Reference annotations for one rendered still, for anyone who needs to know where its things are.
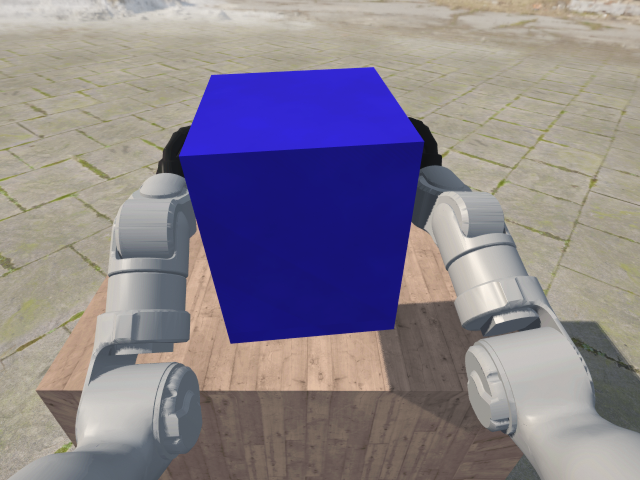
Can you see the right robot forearm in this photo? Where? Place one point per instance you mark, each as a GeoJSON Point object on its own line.
{"type": "Point", "coordinates": [494, 292]}

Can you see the left robot forearm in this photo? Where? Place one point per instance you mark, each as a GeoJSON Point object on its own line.
{"type": "Point", "coordinates": [148, 267]}

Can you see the left robot upper arm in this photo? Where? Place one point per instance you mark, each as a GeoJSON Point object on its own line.
{"type": "Point", "coordinates": [133, 421]}

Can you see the robot left hand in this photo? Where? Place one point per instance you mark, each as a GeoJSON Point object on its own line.
{"type": "Point", "coordinates": [170, 163]}

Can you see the pedestal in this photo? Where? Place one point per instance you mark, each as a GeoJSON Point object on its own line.
{"type": "Point", "coordinates": [377, 405]}

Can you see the right robot upper arm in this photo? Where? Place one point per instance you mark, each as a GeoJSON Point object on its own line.
{"type": "Point", "coordinates": [533, 386]}

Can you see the carton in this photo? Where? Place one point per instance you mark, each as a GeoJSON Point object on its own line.
{"type": "Point", "coordinates": [303, 186]}

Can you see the robot right hand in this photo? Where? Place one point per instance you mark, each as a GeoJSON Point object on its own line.
{"type": "Point", "coordinates": [430, 154]}

